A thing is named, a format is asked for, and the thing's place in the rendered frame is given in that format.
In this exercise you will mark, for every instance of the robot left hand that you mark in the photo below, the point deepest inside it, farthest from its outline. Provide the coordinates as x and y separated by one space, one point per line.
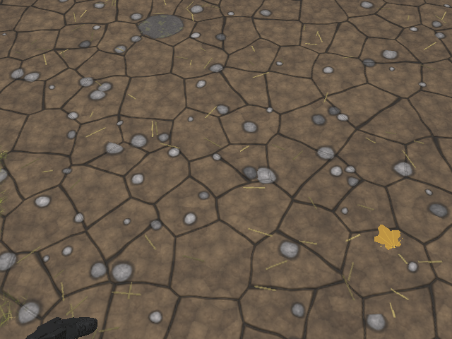
71 328

